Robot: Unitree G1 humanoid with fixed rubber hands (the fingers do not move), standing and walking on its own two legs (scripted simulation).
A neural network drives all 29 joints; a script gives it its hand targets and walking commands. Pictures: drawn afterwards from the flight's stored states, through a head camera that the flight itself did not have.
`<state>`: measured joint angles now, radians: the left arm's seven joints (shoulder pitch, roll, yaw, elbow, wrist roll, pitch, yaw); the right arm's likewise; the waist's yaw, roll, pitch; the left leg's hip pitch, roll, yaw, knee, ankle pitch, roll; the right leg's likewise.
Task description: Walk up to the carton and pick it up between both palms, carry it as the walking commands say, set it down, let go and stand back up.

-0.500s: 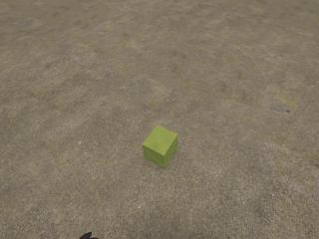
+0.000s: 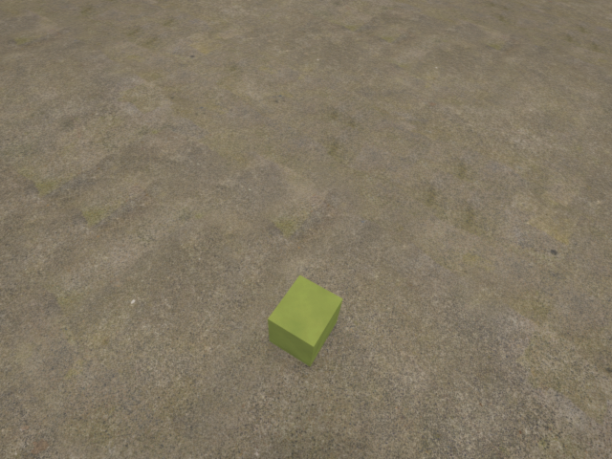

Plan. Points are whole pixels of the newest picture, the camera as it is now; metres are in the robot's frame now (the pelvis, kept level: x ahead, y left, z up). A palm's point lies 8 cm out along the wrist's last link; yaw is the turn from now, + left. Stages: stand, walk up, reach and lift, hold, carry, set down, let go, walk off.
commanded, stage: walk up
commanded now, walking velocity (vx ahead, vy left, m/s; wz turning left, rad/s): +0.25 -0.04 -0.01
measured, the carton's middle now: (304, 320) +0.61 -0.01 -0.68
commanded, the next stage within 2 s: none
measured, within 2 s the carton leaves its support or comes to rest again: neither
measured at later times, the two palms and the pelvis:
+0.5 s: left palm out of the picture +0.13 +0.21 -0.14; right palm (494, 447) +0.17 -0.27 -0.14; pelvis +0.10 -0.03 -0.01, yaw +0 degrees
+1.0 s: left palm (190, 403) +0.22 +0.18 -0.13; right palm (496, 434) +0.19 -0.28 -0.14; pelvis +0.14 -0.05 -0.01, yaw -1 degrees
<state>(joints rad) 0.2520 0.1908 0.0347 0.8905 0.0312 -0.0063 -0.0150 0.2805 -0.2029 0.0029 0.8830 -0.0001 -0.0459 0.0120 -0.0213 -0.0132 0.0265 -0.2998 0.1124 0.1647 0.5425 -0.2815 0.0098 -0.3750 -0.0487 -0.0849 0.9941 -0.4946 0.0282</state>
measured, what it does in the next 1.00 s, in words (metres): walks ahead: right foot, then left foot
